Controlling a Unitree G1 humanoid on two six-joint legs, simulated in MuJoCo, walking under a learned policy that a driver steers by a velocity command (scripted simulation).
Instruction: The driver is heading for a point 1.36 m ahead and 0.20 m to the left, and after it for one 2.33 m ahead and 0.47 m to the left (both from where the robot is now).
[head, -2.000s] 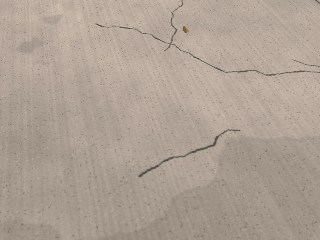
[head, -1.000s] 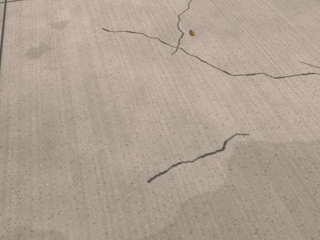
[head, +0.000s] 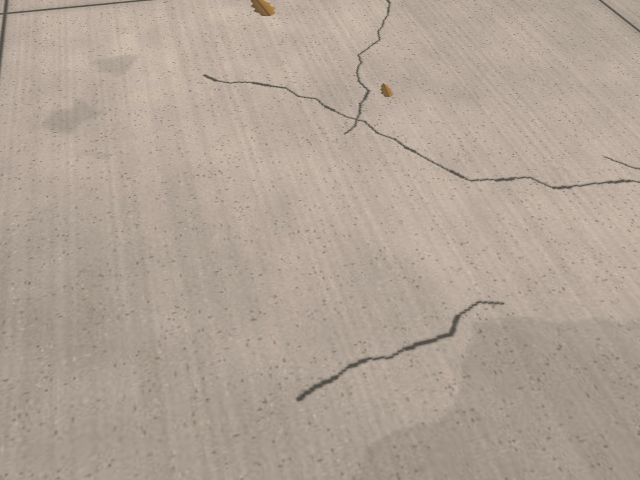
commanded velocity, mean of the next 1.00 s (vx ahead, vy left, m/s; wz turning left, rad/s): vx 0.47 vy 0.00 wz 0.00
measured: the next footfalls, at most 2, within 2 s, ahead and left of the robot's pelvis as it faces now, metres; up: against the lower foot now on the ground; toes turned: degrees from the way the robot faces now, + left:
right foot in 0.36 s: +0.37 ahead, -0.13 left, +0.00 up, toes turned -2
left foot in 0.90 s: +0.68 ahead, +0.12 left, +0.00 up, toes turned +3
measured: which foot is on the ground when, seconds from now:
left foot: down 0.00-0.36, up 0.38-0.88, down 0.90-1.00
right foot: up 0.00-0.34, down 0.36-0.90, up 0.92-1.00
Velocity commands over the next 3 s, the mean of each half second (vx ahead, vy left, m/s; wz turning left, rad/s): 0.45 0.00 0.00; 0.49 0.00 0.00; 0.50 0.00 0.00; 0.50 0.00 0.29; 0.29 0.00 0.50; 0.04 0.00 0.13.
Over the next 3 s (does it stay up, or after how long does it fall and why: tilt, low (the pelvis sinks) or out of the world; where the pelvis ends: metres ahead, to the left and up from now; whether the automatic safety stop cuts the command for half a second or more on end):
stays up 1.40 0.11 0.00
